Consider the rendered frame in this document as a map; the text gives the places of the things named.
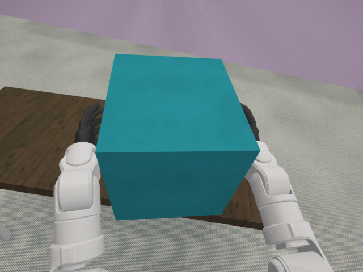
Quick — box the robot right upper arm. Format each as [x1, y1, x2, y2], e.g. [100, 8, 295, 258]
[268, 251, 332, 272]

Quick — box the robot right hand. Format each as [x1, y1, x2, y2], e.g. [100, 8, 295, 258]
[240, 103, 260, 141]

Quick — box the robot right forearm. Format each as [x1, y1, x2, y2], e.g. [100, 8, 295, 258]
[245, 141, 334, 272]

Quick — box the robot left forearm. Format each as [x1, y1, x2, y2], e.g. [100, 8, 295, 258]
[49, 142, 105, 272]

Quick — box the table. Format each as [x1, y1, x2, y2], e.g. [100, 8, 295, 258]
[0, 86, 264, 241]

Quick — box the carton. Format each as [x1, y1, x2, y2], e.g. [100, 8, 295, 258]
[95, 54, 260, 220]

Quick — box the robot left hand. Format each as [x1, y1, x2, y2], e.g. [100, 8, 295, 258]
[74, 102, 104, 146]

